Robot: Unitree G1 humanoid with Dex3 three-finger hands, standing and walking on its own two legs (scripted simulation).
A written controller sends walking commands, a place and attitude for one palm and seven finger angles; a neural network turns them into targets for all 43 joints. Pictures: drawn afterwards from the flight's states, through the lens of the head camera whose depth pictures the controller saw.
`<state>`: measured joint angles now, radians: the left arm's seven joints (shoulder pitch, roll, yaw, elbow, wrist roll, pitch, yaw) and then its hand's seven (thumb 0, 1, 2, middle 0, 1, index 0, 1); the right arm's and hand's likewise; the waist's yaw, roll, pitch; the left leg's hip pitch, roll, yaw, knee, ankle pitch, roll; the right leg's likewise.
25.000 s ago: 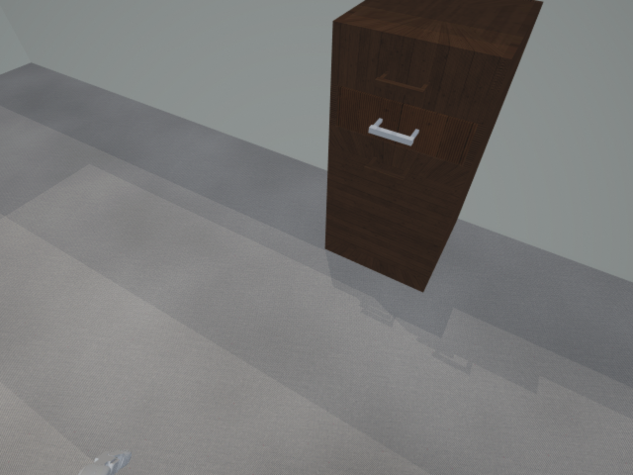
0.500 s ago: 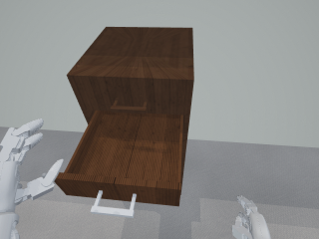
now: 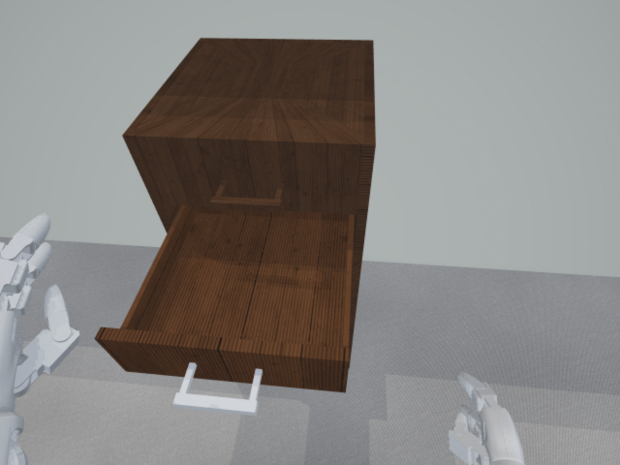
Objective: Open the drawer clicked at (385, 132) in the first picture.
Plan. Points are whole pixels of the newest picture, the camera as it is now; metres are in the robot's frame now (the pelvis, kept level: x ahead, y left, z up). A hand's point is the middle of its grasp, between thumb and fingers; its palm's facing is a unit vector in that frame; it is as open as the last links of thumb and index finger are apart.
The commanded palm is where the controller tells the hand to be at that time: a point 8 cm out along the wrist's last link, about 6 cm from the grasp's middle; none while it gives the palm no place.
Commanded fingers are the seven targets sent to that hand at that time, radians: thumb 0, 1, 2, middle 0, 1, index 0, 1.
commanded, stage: step back with the hand held close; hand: left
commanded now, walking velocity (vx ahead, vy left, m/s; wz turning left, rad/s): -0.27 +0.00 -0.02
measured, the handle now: (219, 389) +0.25 +0.17 -0.11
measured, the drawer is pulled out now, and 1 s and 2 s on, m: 0.30 0.30 0.30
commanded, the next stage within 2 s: stop stepping back and stand still in 1.14 s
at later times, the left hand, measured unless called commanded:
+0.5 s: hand (37, 404) +0.13 +0.24 +0.16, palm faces +0.36 -0.81 -0.47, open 7.4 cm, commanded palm +0.07 +0.29 +0.17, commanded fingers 0.00 0.90 0.90 -0.20 -0.30 -0.20 -0.30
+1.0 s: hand out of the picture +0.07 +0.19 +0.16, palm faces +0.26 -0.85 -0.46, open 7.4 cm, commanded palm -0.01 +0.25 +0.17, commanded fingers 0.00 0.90 0.90 -0.20 -0.30 -0.20 -0.30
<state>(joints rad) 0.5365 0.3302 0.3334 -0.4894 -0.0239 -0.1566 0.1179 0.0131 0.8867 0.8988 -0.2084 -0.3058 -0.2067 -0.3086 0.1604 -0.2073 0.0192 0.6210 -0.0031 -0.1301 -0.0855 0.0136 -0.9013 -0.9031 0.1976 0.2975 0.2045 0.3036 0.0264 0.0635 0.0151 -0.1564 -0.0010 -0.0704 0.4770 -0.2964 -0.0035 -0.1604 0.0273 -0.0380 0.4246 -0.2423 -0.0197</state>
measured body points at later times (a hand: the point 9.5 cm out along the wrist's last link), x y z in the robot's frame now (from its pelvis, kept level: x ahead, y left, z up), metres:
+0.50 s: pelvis -0.06 +0.01 -0.01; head -0.04 +0.01 +0.44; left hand +0.11 +0.28 +0.19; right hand +0.14 -0.21 -0.08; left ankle -0.02 +0.12 -0.74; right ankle -0.01 -0.11 -0.74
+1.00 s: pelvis -0.14 -0.03 -0.01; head -0.10 -0.02 +0.44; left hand +0.05 +0.23 +0.18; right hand +0.04 -0.26 -0.09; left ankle -0.11 +0.11 -0.71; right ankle -0.12 -0.13 -0.74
